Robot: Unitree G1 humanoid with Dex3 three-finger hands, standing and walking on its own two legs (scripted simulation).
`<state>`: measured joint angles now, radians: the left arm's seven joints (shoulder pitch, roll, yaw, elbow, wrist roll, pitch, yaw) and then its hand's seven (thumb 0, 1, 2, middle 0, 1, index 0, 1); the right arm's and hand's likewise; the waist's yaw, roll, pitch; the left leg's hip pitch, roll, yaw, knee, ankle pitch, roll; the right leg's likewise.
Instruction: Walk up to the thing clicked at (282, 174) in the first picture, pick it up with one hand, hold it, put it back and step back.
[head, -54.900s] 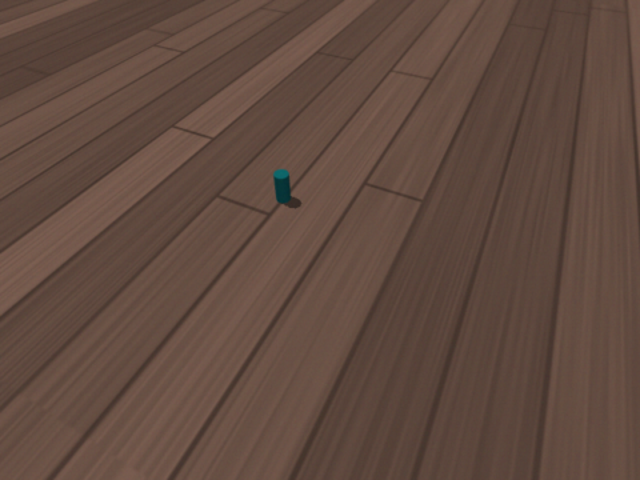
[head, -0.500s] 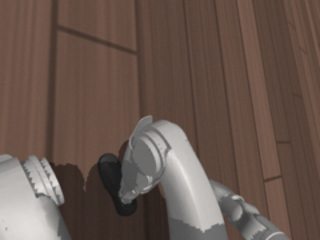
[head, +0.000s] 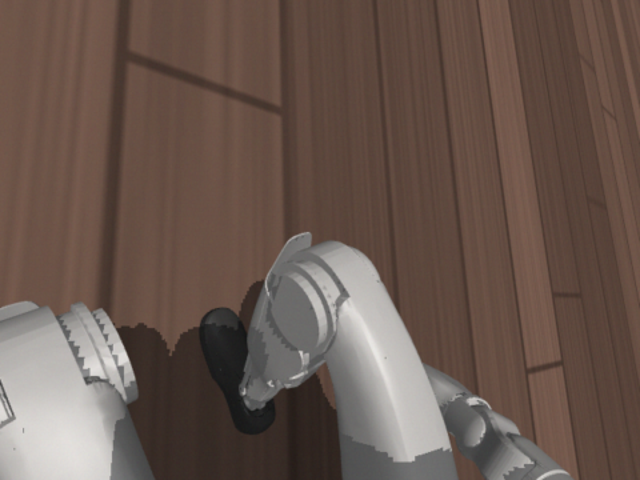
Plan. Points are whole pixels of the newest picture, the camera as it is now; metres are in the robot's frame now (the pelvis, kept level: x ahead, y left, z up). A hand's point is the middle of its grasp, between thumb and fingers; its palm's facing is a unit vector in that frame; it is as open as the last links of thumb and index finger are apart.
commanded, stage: withdraw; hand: left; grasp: from the side
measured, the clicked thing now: out of the picture +0.45 +0.35 -0.23
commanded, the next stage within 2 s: rise in 0.10 s
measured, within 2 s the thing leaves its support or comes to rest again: neither
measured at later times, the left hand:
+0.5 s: hand out of the picture +0.36 +0.51 -0.07, palm faces +0.62 -0.72 -0.32, open 17.1 cm
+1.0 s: hand out of the picture +0.25 +0.39 +0.11, palm faces +0.42 -0.74 -0.53, open 17.1 cm
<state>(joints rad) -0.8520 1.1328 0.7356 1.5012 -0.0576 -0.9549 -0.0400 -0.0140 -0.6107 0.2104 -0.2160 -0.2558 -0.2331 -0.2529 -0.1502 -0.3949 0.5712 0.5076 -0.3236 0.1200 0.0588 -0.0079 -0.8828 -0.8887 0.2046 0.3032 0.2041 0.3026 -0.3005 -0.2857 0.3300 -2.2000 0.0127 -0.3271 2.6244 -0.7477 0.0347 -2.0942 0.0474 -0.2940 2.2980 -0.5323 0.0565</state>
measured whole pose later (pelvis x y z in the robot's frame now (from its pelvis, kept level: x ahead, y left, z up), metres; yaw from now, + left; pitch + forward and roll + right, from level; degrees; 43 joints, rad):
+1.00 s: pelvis +0.04 -0.02 +0.21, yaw +13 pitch +32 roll -5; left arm -0.09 0.51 0.38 0.45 0.03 0.01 0.09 -0.01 -0.47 0.10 -0.07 -0.06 -0.07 -0.07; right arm 0.06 -0.24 0.04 0.54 0.05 0.11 -0.04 0.00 -0.90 -0.90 0.20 0.30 0.20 0.30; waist -0.04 -0.01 -0.15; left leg -1.75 0.00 -0.06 1.86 -0.68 0.01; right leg -1.75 -0.01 -0.07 1.78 -0.59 0.00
